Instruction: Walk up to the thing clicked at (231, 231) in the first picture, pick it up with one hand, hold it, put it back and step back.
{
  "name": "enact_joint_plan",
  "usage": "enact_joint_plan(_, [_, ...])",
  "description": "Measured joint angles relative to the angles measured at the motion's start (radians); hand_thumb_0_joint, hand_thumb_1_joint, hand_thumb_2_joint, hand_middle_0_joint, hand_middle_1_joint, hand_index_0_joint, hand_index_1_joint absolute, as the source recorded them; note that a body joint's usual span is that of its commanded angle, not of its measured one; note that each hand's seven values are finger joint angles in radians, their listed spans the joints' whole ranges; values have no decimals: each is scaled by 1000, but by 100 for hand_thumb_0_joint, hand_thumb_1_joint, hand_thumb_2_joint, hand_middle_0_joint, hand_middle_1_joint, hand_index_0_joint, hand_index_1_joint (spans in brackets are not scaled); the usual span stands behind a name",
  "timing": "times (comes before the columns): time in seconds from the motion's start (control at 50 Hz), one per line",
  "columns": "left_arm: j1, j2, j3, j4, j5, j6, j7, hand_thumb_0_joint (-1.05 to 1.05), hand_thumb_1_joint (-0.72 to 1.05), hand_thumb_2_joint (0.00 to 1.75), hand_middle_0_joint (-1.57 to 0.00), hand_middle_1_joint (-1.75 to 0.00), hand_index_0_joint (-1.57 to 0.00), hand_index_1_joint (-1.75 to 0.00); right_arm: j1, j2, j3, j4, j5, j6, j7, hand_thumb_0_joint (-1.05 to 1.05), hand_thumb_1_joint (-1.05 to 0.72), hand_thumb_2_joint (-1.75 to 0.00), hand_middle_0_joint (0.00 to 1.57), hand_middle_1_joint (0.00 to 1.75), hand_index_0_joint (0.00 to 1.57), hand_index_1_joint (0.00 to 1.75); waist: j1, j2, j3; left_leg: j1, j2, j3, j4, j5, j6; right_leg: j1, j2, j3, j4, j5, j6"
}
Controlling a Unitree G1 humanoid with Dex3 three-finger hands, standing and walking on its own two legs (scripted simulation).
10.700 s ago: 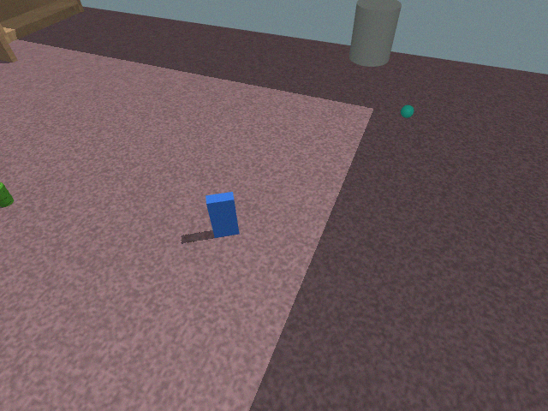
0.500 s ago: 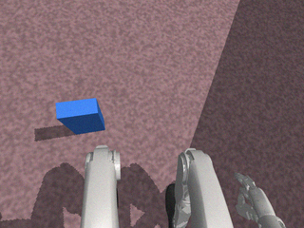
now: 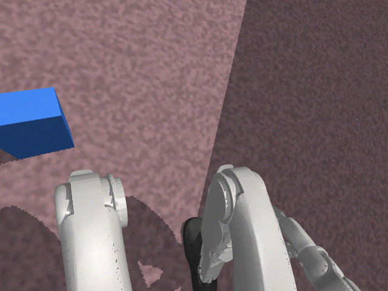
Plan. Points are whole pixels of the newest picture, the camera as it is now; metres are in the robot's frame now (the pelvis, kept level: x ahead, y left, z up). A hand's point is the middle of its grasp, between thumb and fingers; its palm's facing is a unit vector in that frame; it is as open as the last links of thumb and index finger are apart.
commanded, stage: close in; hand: left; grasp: from the side
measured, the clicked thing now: (33, 129) +0.42 +0.29 -0.18
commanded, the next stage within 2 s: rest palm in 0.98 s
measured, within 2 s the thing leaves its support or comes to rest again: neither
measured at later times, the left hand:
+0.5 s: hand out of the picture +0.36 +0.34 -0.15, palm faces +0.33 -0.94 +0.02, open 17.6 cm
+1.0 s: hand (14, 148) +0.37 +0.31 -0.16, palm faces +0.37 -0.93 +0.02, open 17.7 cm
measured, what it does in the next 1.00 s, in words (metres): stands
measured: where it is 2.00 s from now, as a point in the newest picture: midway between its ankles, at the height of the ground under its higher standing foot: (153, 280)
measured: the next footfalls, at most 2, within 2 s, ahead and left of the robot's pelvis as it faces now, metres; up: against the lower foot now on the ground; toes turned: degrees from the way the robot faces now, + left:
none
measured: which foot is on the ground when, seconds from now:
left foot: down 0.00-1.00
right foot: down 0.00-1.00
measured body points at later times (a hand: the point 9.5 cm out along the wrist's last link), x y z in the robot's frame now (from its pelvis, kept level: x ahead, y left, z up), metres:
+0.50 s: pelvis -0.01 +0.01 -0.02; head +0.19 +0.16 +0.35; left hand +0.33 +0.38 -0.15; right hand +0.19 -0.25 -0.07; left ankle +0.08 +0.14 -0.27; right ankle +0.10 -0.12 -0.27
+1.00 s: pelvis -0.01 +0.01 -0.03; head +0.19 +0.17 +0.34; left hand +0.35 +0.36 -0.16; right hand +0.18 -0.24 -0.07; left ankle +0.08 +0.14 -0.27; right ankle +0.10 -0.12 -0.27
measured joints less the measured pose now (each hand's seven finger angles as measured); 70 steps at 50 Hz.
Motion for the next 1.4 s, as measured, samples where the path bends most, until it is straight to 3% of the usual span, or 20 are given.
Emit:
enact_joint_plan(0.04, [-1,-8,-34,14,-11,-21,17,-1,-61,0,-10,-5,-8,-7,-6,-1,15,-5,-9,8,7,1,-94,-91,20,30,21,30,-4,-5,8,-1,0,-9,16,-3,1,1,4,-5,10,2,3])
enact_joint_plan(0.2, [6,-44,-71,69,15,-105,146,-1,-61,0,-10,-6,-9,-6,-42,-9,66,-50,-44,41,34,1,-95,-91,20,30,21,30,-32,-25,41,16,0,-51,68,-11,-1,22,21,-31,34,14,14])
enact_joint_plan(0.3, [26,-90,-96,45,39,-150,250,-1,-61,0,-10,-6,-10,-6,-47,-18,69,-60,-64,58,58,1,-95,-91,20,30,21,30,-34,-32,51,22,-2,-66,84,-7,-2,30,25,-40,40,24,18])
enact_joint_plan(0.42, [47,-133,-161,15,61,-193,340,-1,-61,0,-9,-7,-10,-6,-41,-24,61,-55,-77,78,84,1,-96,-91,20,30,21,30,-34,-29,52,16,-5,-67,93,4,7,31,27,-40,45,33,25])
enact_joint_plan(0.56, [56,-160,-222,12,61,-234,401,-1,-61,0,-9,-6,-10,-5,-33,-22,73,-60,-80,94,108,1,-96,-91,20,30,21,30,-43,-25,51,16,-9,-72,101,9,10,38,27,-44,47,36,29])
enact_joint_plan(0.8, [53,-176,-269,18,83,-277,488,-1,-61,0,-7,-5,-9,-3,-32,-14,100,-80,-88,117,131,1,-95,-91,20,30,21,30,-54,-29,62,16,-17,-84,108,16,6,42,26,-52,49,41,29])
enact_joint_plan(1.24, [24,-179,-302,12,119,-287,605,-1,-58,4,-7,-2,-7,-2,-50,-10,111,-91,-101,142,150,0,-93,-91,20,30,21,30,-62,-38,77,15,-18,-96,108,10,5,45,28,-62,40,40,31])
enact_joint_plan(1.4, [7,-160,-299,19,132,-297,635,-1,-44,10,-14,-7,-14,-8,-55,-9,122,-97,-105,151,152,0,-92,-90,20,30,21,30,-68,-44,88,15,-16,-100,109,7,6,46,31,-65,37,40,32])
